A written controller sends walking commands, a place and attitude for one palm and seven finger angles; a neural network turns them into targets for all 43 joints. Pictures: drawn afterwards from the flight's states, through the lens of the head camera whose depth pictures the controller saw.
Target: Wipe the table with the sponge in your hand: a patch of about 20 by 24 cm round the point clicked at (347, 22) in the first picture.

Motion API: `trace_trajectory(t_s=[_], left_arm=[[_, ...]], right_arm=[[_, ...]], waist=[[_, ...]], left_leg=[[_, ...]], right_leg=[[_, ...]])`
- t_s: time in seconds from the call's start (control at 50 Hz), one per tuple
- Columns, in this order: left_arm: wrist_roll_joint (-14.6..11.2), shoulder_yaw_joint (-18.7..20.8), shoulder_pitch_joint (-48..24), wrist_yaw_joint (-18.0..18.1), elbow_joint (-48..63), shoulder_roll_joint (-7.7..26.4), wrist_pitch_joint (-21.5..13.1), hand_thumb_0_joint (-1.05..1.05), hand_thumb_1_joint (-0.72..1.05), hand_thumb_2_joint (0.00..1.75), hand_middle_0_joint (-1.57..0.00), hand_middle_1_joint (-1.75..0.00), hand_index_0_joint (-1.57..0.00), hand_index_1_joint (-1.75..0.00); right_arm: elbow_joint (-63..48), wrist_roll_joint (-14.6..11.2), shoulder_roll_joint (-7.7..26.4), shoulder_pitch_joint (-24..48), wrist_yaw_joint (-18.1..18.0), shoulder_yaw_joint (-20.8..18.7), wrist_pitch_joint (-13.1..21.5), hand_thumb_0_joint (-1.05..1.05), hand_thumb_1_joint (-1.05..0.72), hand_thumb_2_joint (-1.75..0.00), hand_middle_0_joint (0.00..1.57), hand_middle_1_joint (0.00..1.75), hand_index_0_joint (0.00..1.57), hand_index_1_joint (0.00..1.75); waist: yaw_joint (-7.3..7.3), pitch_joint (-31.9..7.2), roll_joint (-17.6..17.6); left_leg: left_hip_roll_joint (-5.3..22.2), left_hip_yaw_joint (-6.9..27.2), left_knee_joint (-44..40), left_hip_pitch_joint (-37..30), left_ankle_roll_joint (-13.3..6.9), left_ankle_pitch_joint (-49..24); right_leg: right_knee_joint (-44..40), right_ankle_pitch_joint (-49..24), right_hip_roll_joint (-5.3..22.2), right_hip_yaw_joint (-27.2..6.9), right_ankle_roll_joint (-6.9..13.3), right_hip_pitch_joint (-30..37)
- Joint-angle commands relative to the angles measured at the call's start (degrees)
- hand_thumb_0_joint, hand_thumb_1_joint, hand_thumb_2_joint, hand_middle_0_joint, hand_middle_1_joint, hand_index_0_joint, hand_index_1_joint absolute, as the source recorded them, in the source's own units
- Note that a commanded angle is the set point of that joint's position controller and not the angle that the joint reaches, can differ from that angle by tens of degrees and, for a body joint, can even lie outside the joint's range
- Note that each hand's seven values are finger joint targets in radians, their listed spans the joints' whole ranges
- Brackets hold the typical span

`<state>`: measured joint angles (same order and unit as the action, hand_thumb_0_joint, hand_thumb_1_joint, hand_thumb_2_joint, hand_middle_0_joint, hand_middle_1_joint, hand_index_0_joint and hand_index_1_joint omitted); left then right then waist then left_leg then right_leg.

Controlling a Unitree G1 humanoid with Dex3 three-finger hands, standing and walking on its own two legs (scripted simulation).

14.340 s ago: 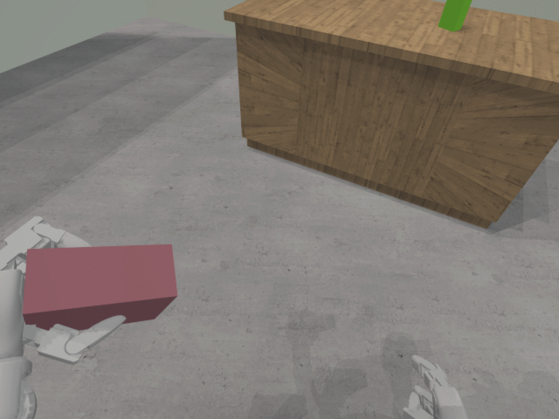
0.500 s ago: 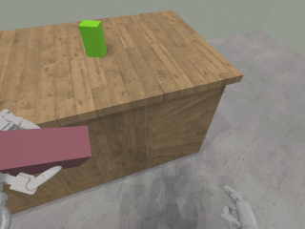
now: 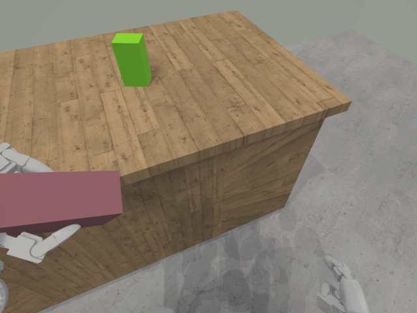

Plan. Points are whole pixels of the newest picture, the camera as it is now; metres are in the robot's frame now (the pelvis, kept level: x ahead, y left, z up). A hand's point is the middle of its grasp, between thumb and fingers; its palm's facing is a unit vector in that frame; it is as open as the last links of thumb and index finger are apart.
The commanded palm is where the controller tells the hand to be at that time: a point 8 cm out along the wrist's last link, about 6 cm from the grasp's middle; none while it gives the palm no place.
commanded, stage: shuffle to correct the standing spot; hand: left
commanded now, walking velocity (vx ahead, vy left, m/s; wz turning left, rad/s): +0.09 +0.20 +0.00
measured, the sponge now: (79, 202) +0.23 +0.20 +0.16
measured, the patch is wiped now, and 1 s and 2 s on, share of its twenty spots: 0.00 0.00 0.00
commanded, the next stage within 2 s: come to a stop and stand still in 1.38 s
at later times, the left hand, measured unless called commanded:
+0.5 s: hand out of the picture +0.23 +0.34 +0.19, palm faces +0.41 -0.81 -0.42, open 10.2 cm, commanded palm +0.18 +0.38 +0.20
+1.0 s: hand out of the picture +0.23 +0.44 +0.18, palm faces +0.42 -0.80 -0.43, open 10.2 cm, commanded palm +0.17 +0.48 +0.20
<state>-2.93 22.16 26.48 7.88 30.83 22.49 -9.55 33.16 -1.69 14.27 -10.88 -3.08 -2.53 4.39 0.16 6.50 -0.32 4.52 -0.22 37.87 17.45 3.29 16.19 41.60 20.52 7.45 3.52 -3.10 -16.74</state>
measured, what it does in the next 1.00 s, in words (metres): steps to the left: right foot, then right foot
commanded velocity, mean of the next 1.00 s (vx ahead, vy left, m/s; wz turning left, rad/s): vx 0.08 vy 0.19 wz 0.00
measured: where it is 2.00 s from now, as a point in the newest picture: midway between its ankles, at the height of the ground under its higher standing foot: outside the picture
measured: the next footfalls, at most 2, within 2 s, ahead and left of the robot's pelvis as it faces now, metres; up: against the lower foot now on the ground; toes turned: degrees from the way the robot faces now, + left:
right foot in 0.30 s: +0.06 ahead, -0.08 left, +0.00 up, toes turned -8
right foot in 0.62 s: +0.06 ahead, +0.02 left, +0.00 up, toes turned -5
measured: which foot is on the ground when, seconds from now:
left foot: down 0.00-0.64, up 0.66-0.80, down 0.82-1.00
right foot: down 0.00-0.18, up 0.20-0.28, down 0.30-0.46, up 0.48-0.60, down 0.62-1.00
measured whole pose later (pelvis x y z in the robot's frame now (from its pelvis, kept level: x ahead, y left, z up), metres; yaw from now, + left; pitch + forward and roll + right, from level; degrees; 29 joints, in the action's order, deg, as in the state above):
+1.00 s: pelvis +0.01 +0.20 +0.00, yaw +1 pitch -3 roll -1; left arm -2.6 20.8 26.8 9.4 29.8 20.6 -7.5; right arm 34.0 -1.1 12.3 -10.3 -1.1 -0.2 5.9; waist 0.4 5.5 -2.7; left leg 0.0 -0.5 42.5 19.9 -0.8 19.2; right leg 38.9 20.3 4.9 3.6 -2.9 -15.4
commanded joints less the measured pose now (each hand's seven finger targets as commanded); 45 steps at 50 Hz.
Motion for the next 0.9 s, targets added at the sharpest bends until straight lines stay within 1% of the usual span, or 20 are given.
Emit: trace_trajectory(t_s=[0.0,0.06,0.1,0.14,0.18,0.26,0.3,0.34,0.38,0.42,0.44,0.5,0.56,0.58,0.62,0.68,0.72,0.76,0.82,0.88], left_arm=[[-0.5,7.8,-2.0,1.1,11.7,8.5,-3.5,0.0,0.1,1.3,-1.2,-1.6,-1.2,-1.6],[-0.8,7.7,-1.6,1.3,12.1,9.8,-3.6,0.0,0.1,1.3,-1.2,-1.6,-1.2,-1.6],[-1.0,7.7,-1.7,1.3,13.1,9.5,-3.4,0.0,0.1,1.3,-1.2,-1.6,-1.2,-1.6],[-1.2,8.8,-2.2,1.1,16.8,10.3,-3.6,0.0,0.1,1.3,-1.2,-1.6,-1.2,-1.6],[-1.2,8.5,-2.0,1.2,17.5,9.6,-3.8,0.0,0.1,1.3,-1.2,-1.6,-1.2,-1.6],[-0.7,6.9,-1.4,2.2,14.2,7.7,-3.6,0.0,0.1,1.3,-1.2,-1.6,-1.2,-1.6],[-0.7,6.6,-1.3,2.4,12.1,9.0,-3.4,0.0,0.1,1.3,-1.2,-1.6,-1.2,-1.6],[-1.2,7.5,-1.8,2.8,11.4,9.7,-3.2,0.0,0.1,1.3,-1.2,-1.6,-1.2,-1.6],[-0.5,7.2,-4.0,2.7,11.8,8.3,-3.2,0.0,0.1,1.3,-1.2,-1.6,-1.2,-1.6],[-0.6,6.7,-3.2,2.3,12.3,7.4,-3.0,0.0,0.1,1.3,-1.2,-1.6,-1.2,-1.6],[-0.8,5.8,-3.0,2.2,15.4,7.5,-3.2,0.0,0.1,1.3,-1.2,-1.6,-1.2,-1.6],[-0.5,6.2,-3.2,2.1,13.0,7.9,-2.6,0.0,0.1,1.3,-1.2,-1.6,-1.2,-1.6],[-0.1,7.0,-4.8,2.8,16.4,9.9,-2.7,0.0,0.1,1.3,-1.2,-1.6,-1.2,-1.6],[0.2,7.2,-3.2,2.9,15.7,10.1,-2.8,0.0,0.1,1.3,-1.2,-1.6,-1.2,-1.6],[-0.8,6.4,-1.5,3.1,14.1,9.4,-2.6,0.0,0.1,1.3,-1.2,-1.6,-1.2,-1.6],[-0.8,8.6,0.1,3.3,12.2,10.2,-3.2,0.0,0.1,1.3,-1.2,-1.6,-1.2,-1.6],[-0.2,8.9,0.0,3.3,10.2,9.1,-3.7,0.0,0.1,1.3,-1.2,-1.6,-1.2,-1.6],[-0.5,7.6,1.4,3.0,10.0,7.9,-3.3,0.0,0.1,1.3,-1.2,-1.6,-1.2,-1.6],[-0.7,7.1,1.1,2.2,10.7,7.9,-2.8,0.0,0.1,1.3,-1.2,-1.6,-1.2,-1.6],[-0.3,6.4,-4.1,2.3,14.3,8.7,-3.1,0.0,0.1,1.3,-1.2,-1.6,-1.2,-1.6]], right_arm=[[-9.8,-0.6,4.7,6.7,0.5,-0.6,4.4,0.0,-0.9,-0.9,0.2,0.3,0.2,0.3],[-9.0,0.0,3.7,5.8,1.1,-0.6,4.2,0.0,-0.9,-0.9,0.2,0.3,0.2,0.3],[-8.6,0.2,3.5,6.0,1.4,-0.3,3.7,0.0,-0.9,-0.9,0.2,0.3,0.2,0.3],[-9.2,0.1,5.0,7.1,1.3,-0.4,3.7,0.0,-0.9,-0.9,0.2,0.3,0.2,0.3],[-9.6,0.2,4.7,6.6,1.6,-0.2,4.8,0.0,-0.9,-0.9,0.2,0.3,0.2,0.3],[-8.4,0.7,4.7,6.6,2.0,0.4,5.7,0.0,-0.9,-0.9,0.2,0.3,0.2,0.3],[-8.7,1.0,3.8,6.2,2.5,0.2,4.5,0.0,-0.9,-0.9,0.2,0.3,0.2,0.3],[-7.9,0.6,5.1,6.7,2.9,-0.4,2.7,0.0,-0.9,-0.9,0.2,0.3,0.2,0.3],[-7.0,0.6,4.1,6.5,3.3,0.3,1.8,0.0,-0.9,-0.9,0.2,0.3,0.2,0.3],[-7.7,0.2,4.4,6.7,2.1,-0.1,1.1,0.0,-0.9,-0.9,0.2,0.3,0.2,0.3],[-9.3,0.1,5.8,6.1,1.6,-1.3,1.7,0.0,-0.9,-0.9,0.2,0.3,0.2,0.3],[-9.3,0.3,5.3,6.3,1.7,-1.2,3.8,0.0,-0.9,-0.9,0.2,0.3,0.2,0.3],[-8.9,0.5,5.1,8.3,1.4,0.3,5.1,0.0,-0.9,-0.9,0.2,0.3,0.2,0.3],[-9.0,0.9,5.0,8.5,1.6,0.5,5.0,0.0,-0.9,-0.9,0.2,0.3,0.2,0.3],[-9.1,0.9,4.9,6.6,2.3,-0.4,3.8,0.0,-0.9,-0.9,0.2,0.3,0.2,0.3],[-7.4,0.7,4.9,6.6,2.8,0.0,2.1,0.0,-0.9,-0.9,0.2,0.3,0.2,0.3],[-7.3,0.6,3.5,6.6,2.3,0.1,1.3,0.0,-0.9,-0.9,0.2,0.3,0.2,0.3],[-7.5,0.5,3.3,6.3,1.2,-0.3,1.3,0.0,-0.9,-0.9,0.2,0.3,0.2,0.3],[-9.8,-0.4,5.9,4.9,0.8,-1.7,3.0,0.0,-0.9,-0.9,0.2,0.3,0.2,0.3],[-8.6,0.4,4.9,7.1,0.9,0.0,4.8,0.0,-0.9,-0.9,0.2,0.3,0.2,0.3]], waist=[[-0.56,-9.2,-6.4],[0.46,-10.1,6.4],[0.84,-10.6,2.8],[0.66,-10.5,-11.0],[0.37,-10.5,-16.0],[-0.62,-11.8,-10.4],[-0.38,-11.6,10.2],[-0.79,-9.0,13.8],[0.88,-9.5,10.0],[1.58,-10.5,-6.6],[1.49,-11.1,-16.9],[0.49,-9.1,-14.1],[-0.83,-10.7,-9.1],[-1.2,-12.0,-4.2],[-0.65,-11.2,13.0],[-0.01,-9.5,8.4],[0.49,-10.9,7.2],[0.65,-12.3,-0.8],[0.13,-10.3,-9.9],[-0.38,-9.4,-11.2]], left_leg=[[-1.1,-0.5,-8.2,3.7,-5.9,-4.2],[-5.1,-5.8,-0.4,1.8,-3.0,-4.6],[-4.9,-5.0,-3.0,-1.6,-3.0,-6.5],[-0.6,1.8,-10.6,-4.8,-5.3,-13.8],[4.6,7.0,-14.3,-7.3,-9.1,-17.4],[1.9,2.1,-6.5,0.9,-7.7,-11.9],[-4.7,-3.0,10.9,12.3,-3.4,2.2],[-1.0,4.9,22.6,17.4,-3.2,12.5],[3.2,8.8,5.8,7.4,-4.7,11.8],[-1.0,4.2,-11.2,-6.6,-5.0,-8.3],[6.6,14.7,-15.1,-11.9,-8.9,-17.3],[7.2,14.5,-17.3,-1.6,-13.8,-7.7],[3.0,6.8,-10.6,2.2,-9.5,-10.6],[0.1,4.6,-3.9,6.8,-7.4,-6.5],[-4.9,1.2,18.0,14.3,-2.7,9.1],[1.1,8.3,21.1,15.5,-3.3,11.0],[0.7,4.2,3.7,3.3,-3.9,7.2],[-3.8,-2.5,-9.0,-7.5,-3.6,-7.8],[5.4,9.9,-13.5,-2.5,-9.4,-14.6],[4.4,7.9,-12.5,0.3,-10.6,-13.9]], right_leg=[[-5.3,-9.9,-4.9,2.7,1.8,7.6],[-11.4,-17.0,2.4,-4.9,4.7,8.3],[-8.5,-17.2,1.7,-2.9,4.3,6.1],[1.5,-14.0,-4.4,3.9,1.3,2.4],[8.0,4.2,-6.7,4.9,0.8,-4.0],[-12.5,-8.0,-4.6,2.9,3.2,9.6],[-20.5,-18.1,12.2,-21.2,10.6,15.7],[-21.0,-25.8,19.3,-24.6,14.5,14.6],[-11.6,-29.5,15.9,-14.8,10.1,8.1],[2.4,-17.2,0.7,0.0,3.0,-0.3],[11.3,2.4,-4.2,2.3,0.2,-9.0],[15.7,10.1,-4.3,0.1,1.4,-7.6],[-7.5,-2.0,-4.7,2.5,1.7,6.6],[-15.9,-11.8,-1.4,-2.8,3.7,13.4],[-24.7,-14.1,18.3,-29.0,12.4,12.6],[-18.2,-26.8,17.4,-20.2,12.3,11.4],[-12.9,-29.9,12.0,-10.6,8.7,6.9],[-4.9,-22.5,3.6,-2.1,4.1,4.7],[5.0,6.1,-6.2,2.4,0.9,-1.7],[-0.9,1.5,-5.1,2.4,1.4,2.4]])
